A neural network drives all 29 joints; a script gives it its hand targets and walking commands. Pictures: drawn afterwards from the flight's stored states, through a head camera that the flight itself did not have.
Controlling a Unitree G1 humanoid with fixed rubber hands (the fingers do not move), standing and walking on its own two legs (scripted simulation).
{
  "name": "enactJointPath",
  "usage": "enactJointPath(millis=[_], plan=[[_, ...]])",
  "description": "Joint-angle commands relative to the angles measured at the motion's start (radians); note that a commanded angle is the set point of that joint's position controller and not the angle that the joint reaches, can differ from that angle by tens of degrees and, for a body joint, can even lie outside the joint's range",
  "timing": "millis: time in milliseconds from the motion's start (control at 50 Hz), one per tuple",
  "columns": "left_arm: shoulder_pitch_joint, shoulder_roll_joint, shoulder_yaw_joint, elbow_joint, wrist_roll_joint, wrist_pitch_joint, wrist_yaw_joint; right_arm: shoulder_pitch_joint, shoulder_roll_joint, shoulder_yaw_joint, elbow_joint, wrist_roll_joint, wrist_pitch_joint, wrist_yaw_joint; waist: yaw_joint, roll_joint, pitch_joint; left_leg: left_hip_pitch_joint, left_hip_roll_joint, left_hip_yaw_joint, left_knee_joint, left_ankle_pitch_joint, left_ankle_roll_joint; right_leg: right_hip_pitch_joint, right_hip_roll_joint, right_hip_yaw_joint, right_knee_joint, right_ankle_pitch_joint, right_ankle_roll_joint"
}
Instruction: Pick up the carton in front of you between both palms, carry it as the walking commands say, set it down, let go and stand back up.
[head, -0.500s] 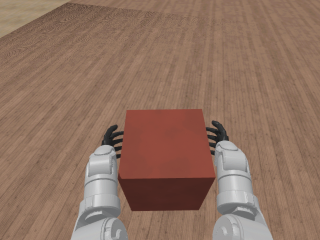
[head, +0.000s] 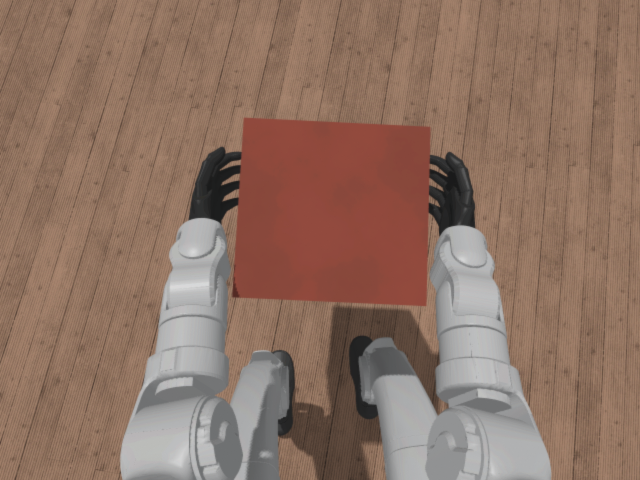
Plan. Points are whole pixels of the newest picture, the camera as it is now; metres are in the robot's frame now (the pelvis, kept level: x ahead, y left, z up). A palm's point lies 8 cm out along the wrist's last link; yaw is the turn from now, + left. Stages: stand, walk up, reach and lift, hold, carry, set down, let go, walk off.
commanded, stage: set down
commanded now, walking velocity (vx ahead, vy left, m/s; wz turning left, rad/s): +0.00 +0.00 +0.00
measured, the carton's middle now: (329, 224) +0.41 -0.02 -0.16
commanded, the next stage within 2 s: none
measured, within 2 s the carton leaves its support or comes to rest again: neither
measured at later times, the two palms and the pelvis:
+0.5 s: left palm (245, 204) +0.47 +0.10 -0.22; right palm (434, 220) +0.42 -0.19 -0.21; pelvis -0.02 +0.01 -0.13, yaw +0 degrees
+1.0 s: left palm (269, 204) +0.51 +0.08 -0.37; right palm (418, 232) +0.43 -0.21 -0.37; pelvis -0.05 +0.01 -0.25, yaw -1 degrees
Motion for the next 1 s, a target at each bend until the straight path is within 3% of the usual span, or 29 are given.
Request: enactJointPath(millis=[0, 80, 160, 300, 520, 820, 980], plan=[[-0.488, -0.894, -0.600, -0.008, -0.110, -0.010, -0.183, -0.512, 0.837, 0.646, 0.032, 0.111, -0.003, 0.212, -0.020, 0.026, -1.137, 0.308, -0.119, -0.041, 0.017, 0.405, -0.028, 0.465, 0.135, 0.034, 0.080, 0.441, 0.032], [-0.500, -0.922, -0.558, 0.042, -0.087, 0.054, -0.200, -0.528, 0.843, 0.601, 0.080, 0.098, 0.068, 0.255, -0.026, 0.039, -1.029, 0.177, -0.122, -0.037, 0.060, 0.261, -0.021, 0.256, 0.138, 0.015, 0.125, 0.276, 0.027], [-0.540, -0.906, -0.499, 0.094, -0.074, 0.091, -0.209, -0.563, 0.829, 0.525, 0.138, 0.074, 0.111, 0.276, -0.041, 0.042, -0.971, 0.057, -0.123, -0.036, 0.110, 0.188, -0.015, 0.112, 0.137, 0.003, 0.180, 0.199, 0.023], [-0.633, -0.856, -0.437, 0.161, -0.066, 0.086, -0.182, -0.650, 0.782, 0.437, 0.188, 0.060, 0.114, 0.267, -0.061, 0.053, -1.008, -0.102, -0.134, -0.027, 0.227, 0.159, -0.018, -0.059, 0.141, -0.012, 0.300, 0.176, 0.029], [-0.845, -0.802, -0.451, 0.186, -0.108, 0.088, -0.135, -0.840, 0.745, 0.423, 0.188, 0.124, 0.123, 0.226, -0.082, 0.075, -1.169, -0.246, -0.149, -0.001, 0.427, 0.085, -0.017, -0.219, 0.145, -0.039, 0.493, 0.130, 0.047], [-1.049, -0.698, -0.400, 0.302, -0.130, 0.110, -0.134, -1.071, 0.658, 0.365, 0.193, 0.154, 0.137, 0.204, -0.118, 0.090, -1.140, -0.464, -0.146, 0.019, 0.643, -0.008, 0.000, -0.382, 0.126, -0.068, 0.690, 0.062, 0.056], [-1.127, -0.632, -0.428, 0.349, -0.169, 0.093, -0.128, -1.156, 0.594, 0.363, 0.196, 0.196, 0.115, 0.203, -0.143, 0.108, -1.113, -0.509, -0.136, 0.018, 0.755, 0.007, 0.003, -0.443, 0.109, -0.078, 0.797, 0.079, 0.060]])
